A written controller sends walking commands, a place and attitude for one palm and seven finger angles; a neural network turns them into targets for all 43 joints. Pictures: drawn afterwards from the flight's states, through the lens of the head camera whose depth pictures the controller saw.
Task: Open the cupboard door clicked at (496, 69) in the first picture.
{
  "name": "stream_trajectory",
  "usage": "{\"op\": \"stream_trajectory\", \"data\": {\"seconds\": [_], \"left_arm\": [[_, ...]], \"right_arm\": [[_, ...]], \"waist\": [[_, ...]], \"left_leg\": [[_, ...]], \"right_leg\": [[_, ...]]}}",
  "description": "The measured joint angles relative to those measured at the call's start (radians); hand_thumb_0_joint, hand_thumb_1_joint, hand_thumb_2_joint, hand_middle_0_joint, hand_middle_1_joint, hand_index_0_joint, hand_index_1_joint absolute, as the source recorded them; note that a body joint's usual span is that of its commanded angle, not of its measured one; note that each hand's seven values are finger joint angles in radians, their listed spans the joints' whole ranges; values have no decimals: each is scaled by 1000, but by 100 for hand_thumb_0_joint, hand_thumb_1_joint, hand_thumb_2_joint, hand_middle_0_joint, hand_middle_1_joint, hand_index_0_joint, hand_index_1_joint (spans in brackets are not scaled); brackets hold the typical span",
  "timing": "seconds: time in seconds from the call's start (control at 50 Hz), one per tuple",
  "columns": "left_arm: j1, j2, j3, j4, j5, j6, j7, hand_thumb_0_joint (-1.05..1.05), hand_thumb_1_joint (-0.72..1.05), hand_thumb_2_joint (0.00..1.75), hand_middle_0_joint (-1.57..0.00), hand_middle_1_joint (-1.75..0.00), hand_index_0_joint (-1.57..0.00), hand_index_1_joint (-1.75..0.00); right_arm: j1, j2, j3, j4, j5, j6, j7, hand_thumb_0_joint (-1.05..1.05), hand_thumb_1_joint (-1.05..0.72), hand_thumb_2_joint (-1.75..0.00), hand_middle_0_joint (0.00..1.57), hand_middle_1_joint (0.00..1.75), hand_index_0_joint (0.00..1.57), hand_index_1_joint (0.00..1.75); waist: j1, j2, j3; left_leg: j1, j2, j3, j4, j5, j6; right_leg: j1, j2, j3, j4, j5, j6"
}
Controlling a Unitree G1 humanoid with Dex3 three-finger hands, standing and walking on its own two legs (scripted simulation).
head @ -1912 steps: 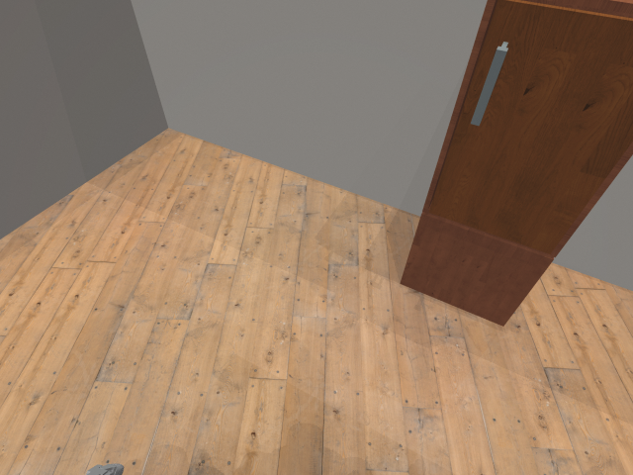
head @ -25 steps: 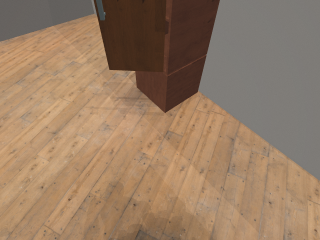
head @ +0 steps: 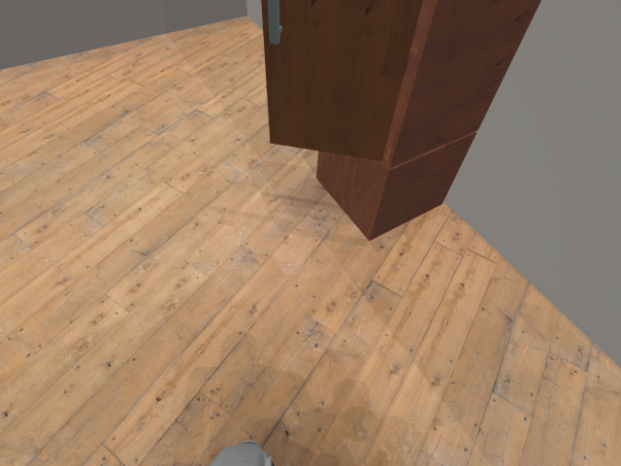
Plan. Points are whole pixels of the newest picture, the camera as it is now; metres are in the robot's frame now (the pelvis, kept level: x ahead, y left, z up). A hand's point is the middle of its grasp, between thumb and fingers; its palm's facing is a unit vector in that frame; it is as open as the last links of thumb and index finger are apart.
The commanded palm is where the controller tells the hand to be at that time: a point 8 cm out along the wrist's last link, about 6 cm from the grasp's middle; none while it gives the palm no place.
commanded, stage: take the last steps up to it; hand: left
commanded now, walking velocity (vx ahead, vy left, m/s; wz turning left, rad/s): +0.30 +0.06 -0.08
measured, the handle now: out of the picture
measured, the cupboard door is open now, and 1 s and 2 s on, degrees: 48 48 48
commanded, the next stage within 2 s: come to a stop and stand still in 0.78 s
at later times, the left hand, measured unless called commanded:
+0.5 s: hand (214, 356) +0.28 +0.18 -0.13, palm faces +0.02 -0.98 -0.21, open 7.2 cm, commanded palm none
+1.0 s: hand (189, 295) +0.39 +0.25 -0.16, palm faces +0.01 -0.99 -0.17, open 7.4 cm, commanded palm none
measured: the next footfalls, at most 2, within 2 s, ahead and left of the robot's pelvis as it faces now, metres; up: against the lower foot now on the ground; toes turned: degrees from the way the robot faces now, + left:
right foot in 0.34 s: +0.22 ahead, -0.09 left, +0.00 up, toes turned -11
left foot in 0.76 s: +0.43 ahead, +0.17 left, +0.00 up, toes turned +5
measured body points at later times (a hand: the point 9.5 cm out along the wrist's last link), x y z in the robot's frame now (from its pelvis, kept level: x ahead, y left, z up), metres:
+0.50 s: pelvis +0.18 +0.00 +0.02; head +0.21 -0.02 +0.47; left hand +0.27 +0.23 -0.11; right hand +0.15 -0.23 -0.14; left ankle +0.15 +0.13 -0.64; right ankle +0.18 -0.08 -0.72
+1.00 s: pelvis +0.36 +0.08 +0.02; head +0.38 +0.09 +0.47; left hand +0.39 +0.31 -0.14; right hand +0.40 -0.15 -0.13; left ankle +0.39 +0.17 -0.72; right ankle +0.36 -0.04 -0.67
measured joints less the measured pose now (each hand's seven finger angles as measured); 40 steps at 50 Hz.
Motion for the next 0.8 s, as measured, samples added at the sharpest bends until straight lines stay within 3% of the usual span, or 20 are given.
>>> {"op": "stream_trajectory", "data": {"seconds": [0.04,0.08,0.12,0.2,0.28,0.34,0.4,0.44,0.48,0.6,0.7,0.76,0.8], "left_arm": [[-34,16,4,1,-3,20,4,1,91,90,-20,-30,-20,-30],[-77,26,10,-10,-1,22,2,1,91,90,-20,-30,-20,-30],[-120,29,13,-36,1,17,-2,1,91,90,-20,-30,-20,-30],[-197,20,12,-93,1,7,-8,1,91,90,-20,-30,-20,-30],[-260,9,8,-134,2,2,-14,1,91,90,-19,-30,-20,-30],[-280,8,5,-157,4,-11,-18,1,91,90,-19,-30,-20,-30],[-283,-5,-1,-160,2,-44,-10,0,91,90,-20,-30,-20,-30],[-259,-13,-7,-154,-3,-54,-1,0,91,90,-20,-30,-20,-30],[-224,-22,-5,-138,-11,-60,9,0,91,90,-20,-30,-20,-30],[-137,8,4,-73,-7,-71,14,-1,95,90,-20,-30,-20,-30],[-70,6,-5,-12,0,-54,6,0,93,90,-20,-30,-20,-30],[-18,1,-5,13,-2,-36,4,0,92,90,-20,-30,-20,-30],[-10,3,-7,24,-6,-15,3,0,92,90,-20,-30,-20,-30]], "right_arm": [[3,23,6,0,-1,-10,-17,0,-91,-90,20,30,20,30],[21,43,12,9,-3,-16,-31,0,-91,-90,20,30,20,30],[48,52,6,24,-1,-24,-48,-1,-93,-90,20,30,20,30],[107,38,8,62,-3,-26,-46,-1,-95,-90,20,30,20,30],[162,31,11,99,-5,-15,-38,-1,-93,-90,20,30,20,30],[205,32,14,126,-3,-6,-34,0,-93,-90,20,30,20,30],[207,28,13,150,4,16,-26,0,-92,-90,20,30,20,30],[188,29,10,156,5,26,-25,0,-92,-90,20,30,20,30],[166,29,6,149,4,27,-24,0,-92,-90,20,30,20,30],[103,39,-1,104,6,24,-13,0,-92,-90,20,30,20,30],[46,27,-1,78,7,19,-1,0,-92,-90,20,30,20,30],[27,16,6,55,3,-6,0,0,-92,-90,20,30,20,30],[9,20,5,39,-4,-25,-14,0,-92,-90,20,30,20,30]], "waist": [[2,-12,4],[0,-12,-3],[-4,-6,-12],[-16,14,-32],[-36,28,-41],[-47,34,-47],[-50,64,-34],[-51,65,-29],[-53,65,-34],[-40,46,-53],[-4,28,-46],[8,26,-47],[1,14,-36]], "left_leg": [[20,-7,18,22,-61,10],[66,-17,32,-26,-73,11],[119,-31,41,-96,-56,13],[222,-53,53,-215,-41,22],[297,-66,61,-249,-75,12],[323,-61,63,-185,-151,-6],[222,-33,2,135,-278,-10],[119,-29,-40,349,-239,-20],[35,-7,-60,422,-161,-35],[-85,49,-64,247,-41,-69],[-54,37,-35,28,-21,-57],[31,19,-14,-114,17,-32],[19,11,-1,-49,40,2]], "right_leg": [[-137,35,63,273,13,-43],[-246,57,62,398,80,-63],[-319,69,46,394,128,-68],[-361,84,13,176,196,-65],[-319,98,9,-37,241,-63],[-227,115,5,-188,276,-69],[-188,141,-18,-168,236,-114],[-142,150,-24,-211,234,-116],[-90,161,-28,-288,253,-110],[35,159,-38,-453,277,-88],[106,128,-38,-451,216,-41],[108,107,-28,-341,126,-16],[14,92,11,-86,34,-47]]}}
